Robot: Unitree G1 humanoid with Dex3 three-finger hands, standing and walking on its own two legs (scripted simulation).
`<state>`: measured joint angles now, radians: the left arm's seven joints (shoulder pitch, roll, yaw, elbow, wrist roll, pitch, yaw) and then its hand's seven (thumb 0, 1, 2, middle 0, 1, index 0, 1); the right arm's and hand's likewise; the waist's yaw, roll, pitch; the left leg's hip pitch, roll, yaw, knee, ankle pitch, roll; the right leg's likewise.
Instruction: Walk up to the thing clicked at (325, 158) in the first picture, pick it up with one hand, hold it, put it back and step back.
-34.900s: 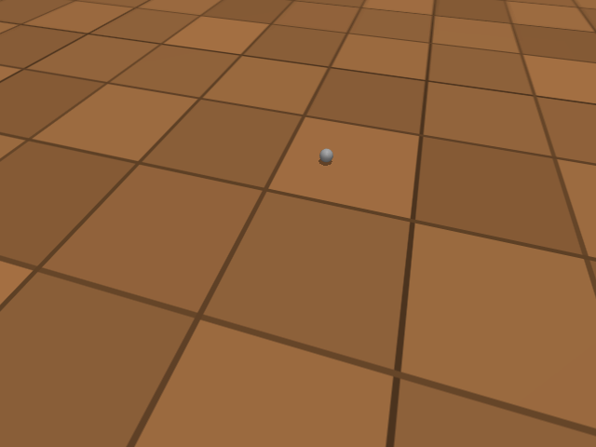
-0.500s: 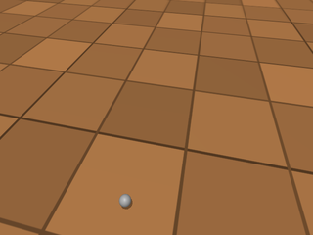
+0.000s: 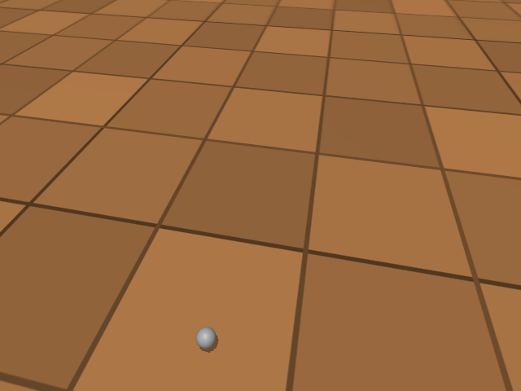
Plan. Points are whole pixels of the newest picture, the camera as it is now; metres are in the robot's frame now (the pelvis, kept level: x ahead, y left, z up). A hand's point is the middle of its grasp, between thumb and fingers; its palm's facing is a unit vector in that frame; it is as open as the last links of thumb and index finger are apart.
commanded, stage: stand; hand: left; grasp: from above
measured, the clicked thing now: (206, 337) +0.46 +0.23 -0.74
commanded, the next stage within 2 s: step back in 1.44 s
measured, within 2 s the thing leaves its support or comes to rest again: neither
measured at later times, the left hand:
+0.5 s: hand out of the picture +0.08 +0.23 -0.16, palm faces +0.01 -0.95 -0.32, open 7.4 cm
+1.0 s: hand out of the picture +0.10 +0.23 -0.16, palm faces +0.01 -0.94 -0.33, open 7.4 cm
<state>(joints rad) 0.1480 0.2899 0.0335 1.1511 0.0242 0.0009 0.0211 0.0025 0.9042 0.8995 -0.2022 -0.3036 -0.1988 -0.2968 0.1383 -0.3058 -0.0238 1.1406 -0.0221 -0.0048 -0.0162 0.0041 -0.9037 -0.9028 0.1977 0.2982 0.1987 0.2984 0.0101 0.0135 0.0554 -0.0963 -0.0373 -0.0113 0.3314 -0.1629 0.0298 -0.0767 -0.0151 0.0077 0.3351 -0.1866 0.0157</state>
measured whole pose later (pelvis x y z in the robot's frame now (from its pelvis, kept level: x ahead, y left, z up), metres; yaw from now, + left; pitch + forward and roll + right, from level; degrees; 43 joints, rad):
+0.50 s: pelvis +0.01 -0.01 +0.00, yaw +0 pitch -3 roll +0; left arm 0.12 0.30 0.03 1.16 0.01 0.00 0.01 0.00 0.90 0.90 -0.20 -0.30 -0.20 -0.30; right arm 0.12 -0.31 -0.01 1.15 -0.02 -0.01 -0.01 0.00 -0.90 -0.90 0.20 0.30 0.20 0.30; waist 0.00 0.02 0.06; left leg -0.09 -0.03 -0.01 0.32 -0.17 0.02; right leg -0.07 0.00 0.01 0.31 -0.19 0.01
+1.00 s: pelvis +0.02 -0.01 +0.00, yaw -1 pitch -3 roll +0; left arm 0.10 0.32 0.03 1.14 0.01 -0.01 0.00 0.00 0.90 0.90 -0.20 -0.30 -0.20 -0.30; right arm 0.11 -0.33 0.00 1.14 -0.01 -0.01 -0.01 0.00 -0.90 -0.90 0.20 0.30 0.20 0.30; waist 0.00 0.01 0.06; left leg -0.08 -0.02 -0.01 0.31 -0.18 0.01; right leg -0.06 0.01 0.01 0.30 -0.20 0.00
